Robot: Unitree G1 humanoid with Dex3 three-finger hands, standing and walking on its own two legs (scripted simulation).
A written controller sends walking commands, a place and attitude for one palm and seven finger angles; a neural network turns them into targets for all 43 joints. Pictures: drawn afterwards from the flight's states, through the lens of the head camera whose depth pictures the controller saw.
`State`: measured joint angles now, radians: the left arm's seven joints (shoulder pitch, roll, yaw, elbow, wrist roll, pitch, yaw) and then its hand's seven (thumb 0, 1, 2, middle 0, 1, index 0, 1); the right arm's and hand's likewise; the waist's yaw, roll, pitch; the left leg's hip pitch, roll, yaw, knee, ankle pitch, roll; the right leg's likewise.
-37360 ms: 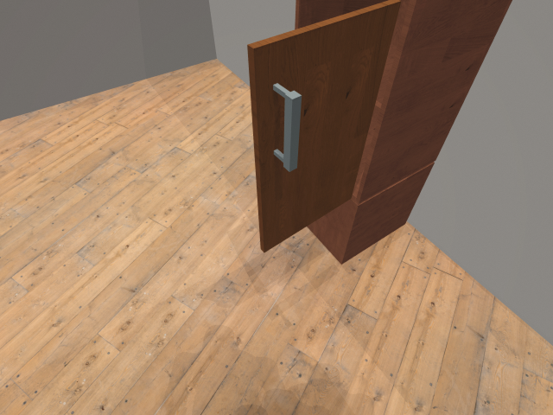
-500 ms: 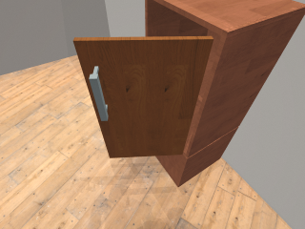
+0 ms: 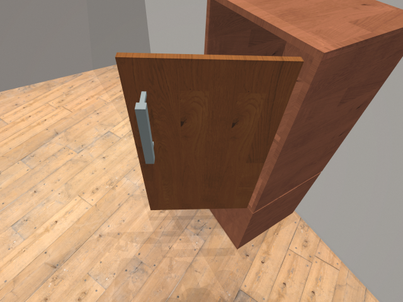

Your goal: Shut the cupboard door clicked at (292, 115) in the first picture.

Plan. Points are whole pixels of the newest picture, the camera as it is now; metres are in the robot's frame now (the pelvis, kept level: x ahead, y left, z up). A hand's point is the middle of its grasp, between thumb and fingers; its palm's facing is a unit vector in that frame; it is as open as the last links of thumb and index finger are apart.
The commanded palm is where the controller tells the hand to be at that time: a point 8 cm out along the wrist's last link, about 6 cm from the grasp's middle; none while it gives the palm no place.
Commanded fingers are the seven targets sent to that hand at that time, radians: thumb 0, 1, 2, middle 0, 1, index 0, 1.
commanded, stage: come to a stop and stand still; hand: left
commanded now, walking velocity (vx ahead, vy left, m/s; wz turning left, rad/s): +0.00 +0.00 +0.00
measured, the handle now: (147, 129) +0.45 +0.16 +0.09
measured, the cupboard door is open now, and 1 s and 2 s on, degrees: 61 61 61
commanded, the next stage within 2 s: look again from close up in 0.36 s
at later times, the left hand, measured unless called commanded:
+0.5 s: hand out of the picture +0.01 +0.18 -0.18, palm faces +0.00 -0.99 -0.16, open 7.4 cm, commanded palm none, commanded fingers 0.00 0.90 0.90 -0.20 -0.30 -0.20 -0.30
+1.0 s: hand out of the picture +0.00 +0.16 -0.18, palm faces +0.00 -0.99 -0.14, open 7.4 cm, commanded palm none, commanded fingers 0.00 0.90 0.90 -0.20 -0.30 -0.20 -0.30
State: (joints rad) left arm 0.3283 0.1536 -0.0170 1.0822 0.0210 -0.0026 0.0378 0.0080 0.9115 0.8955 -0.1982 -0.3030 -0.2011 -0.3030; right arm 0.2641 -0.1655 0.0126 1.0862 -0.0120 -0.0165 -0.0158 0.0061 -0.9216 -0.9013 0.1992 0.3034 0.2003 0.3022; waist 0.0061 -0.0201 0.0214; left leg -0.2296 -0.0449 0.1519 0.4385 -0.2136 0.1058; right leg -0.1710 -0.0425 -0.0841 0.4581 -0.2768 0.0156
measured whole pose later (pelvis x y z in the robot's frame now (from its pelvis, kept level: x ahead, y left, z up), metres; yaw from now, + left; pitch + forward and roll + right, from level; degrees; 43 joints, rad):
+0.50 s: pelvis +0.02 +0.02 +0.00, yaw -1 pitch -1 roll +0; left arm 0.30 0.16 -0.01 1.11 0.02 0.00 0.04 0.01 0.91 0.90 -0.20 -0.30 -0.20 -0.30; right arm 0.27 -0.14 0.02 1.14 -0.01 -0.02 -0.03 0.00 -0.92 -0.90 0.20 0.30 0.20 0.30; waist 0.01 -0.04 0.03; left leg -0.18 -0.07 0.17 0.40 -0.22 0.12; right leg -0.14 -0.07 -0.07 0.44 -0.29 0.04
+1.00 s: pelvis +0.02 +0.01 +0.00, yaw -1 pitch +0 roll +0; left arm 0.31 0.13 -0.01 1.13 0.02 0.00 0.05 0.01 0.91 0.90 -0.20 -0.30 -0.20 -0.30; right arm 0.30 -0.11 0.01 1.16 -0.01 -0.03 -0.03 0.00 -0.91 -0.90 0.20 0.30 0.20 0.30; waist 0.00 -0.04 0.03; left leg -0.17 -0.07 0.18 0.37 -0.21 0.12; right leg -0.14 -0.07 -0.06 0.44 -0.29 0.04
